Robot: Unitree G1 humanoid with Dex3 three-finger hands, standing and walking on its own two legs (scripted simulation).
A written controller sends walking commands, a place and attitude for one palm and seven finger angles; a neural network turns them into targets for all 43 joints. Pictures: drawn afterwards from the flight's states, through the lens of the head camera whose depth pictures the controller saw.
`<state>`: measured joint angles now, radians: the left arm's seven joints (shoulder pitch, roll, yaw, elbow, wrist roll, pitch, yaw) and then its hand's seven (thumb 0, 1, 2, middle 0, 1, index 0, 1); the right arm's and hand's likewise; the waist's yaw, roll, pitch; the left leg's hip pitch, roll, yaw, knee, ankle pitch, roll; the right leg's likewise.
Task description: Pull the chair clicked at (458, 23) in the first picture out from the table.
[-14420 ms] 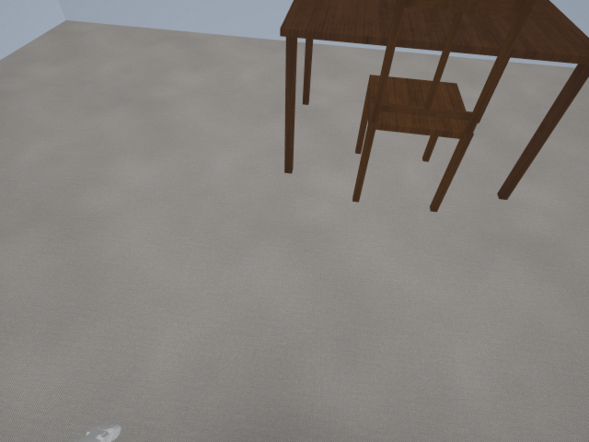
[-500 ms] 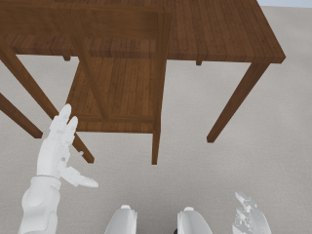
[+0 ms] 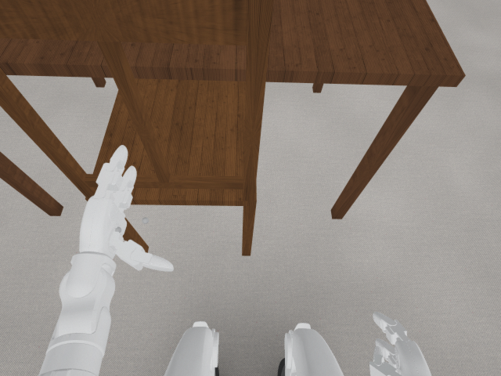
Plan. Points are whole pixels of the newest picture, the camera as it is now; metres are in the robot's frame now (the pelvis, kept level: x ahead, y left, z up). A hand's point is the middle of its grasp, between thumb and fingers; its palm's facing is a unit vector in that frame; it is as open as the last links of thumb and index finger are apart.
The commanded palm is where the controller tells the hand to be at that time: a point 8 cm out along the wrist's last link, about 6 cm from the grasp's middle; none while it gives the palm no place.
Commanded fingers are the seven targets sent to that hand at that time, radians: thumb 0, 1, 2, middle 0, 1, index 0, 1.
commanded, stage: aim the fingers beside a spindle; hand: left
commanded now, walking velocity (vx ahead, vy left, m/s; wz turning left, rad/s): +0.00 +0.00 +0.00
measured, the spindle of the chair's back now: (144, 127) +0.51 +0.20 +0.04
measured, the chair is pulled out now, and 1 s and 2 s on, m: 0.00 0.00 0.00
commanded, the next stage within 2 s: none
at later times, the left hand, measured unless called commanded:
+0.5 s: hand (141, 216) +0.35 +0.18 +0.02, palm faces +0.02 -1.00 -0.04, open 16.9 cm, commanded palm +0.33 +0.23 +0.02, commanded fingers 0.00 -0.50 0.30 -0.06 -0.08 -0.06 -0.08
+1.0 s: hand (144, 216) +0.35 +0.18 +0.01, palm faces -0.01 -1.00 -0.03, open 16.9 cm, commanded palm +0.33 +0.22 +0.02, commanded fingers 0.00 -0.50 0.30 -0.06 -0.08 -0.06 -0.08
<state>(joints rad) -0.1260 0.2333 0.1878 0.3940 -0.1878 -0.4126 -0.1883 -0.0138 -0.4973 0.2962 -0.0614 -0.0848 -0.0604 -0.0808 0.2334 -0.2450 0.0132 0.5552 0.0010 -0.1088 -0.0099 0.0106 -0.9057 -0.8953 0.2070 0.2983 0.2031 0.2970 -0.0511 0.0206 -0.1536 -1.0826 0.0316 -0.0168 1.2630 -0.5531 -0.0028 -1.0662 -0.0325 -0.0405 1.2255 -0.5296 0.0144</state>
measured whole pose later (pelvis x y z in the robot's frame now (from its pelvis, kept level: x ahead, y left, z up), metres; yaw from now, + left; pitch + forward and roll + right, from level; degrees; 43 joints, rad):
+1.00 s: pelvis -0.01 +0.00 -0.01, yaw +0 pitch +22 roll -2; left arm -0.22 0.25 0.21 0.51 -0.20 -0.45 -0.21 -0.01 -0.50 0.30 -0.06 -0.08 -0.06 -0.08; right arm 0.24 -0.25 0.01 0.57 0.01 -0.08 0.00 0.01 -0.91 -0.90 0.21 0.30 0.20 0.30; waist -0.06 0.02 -0.16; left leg -1.13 0.03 -0.02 1.30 -0.55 0.00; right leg -1.12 -0.03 -0.04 1.26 -0.53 0.01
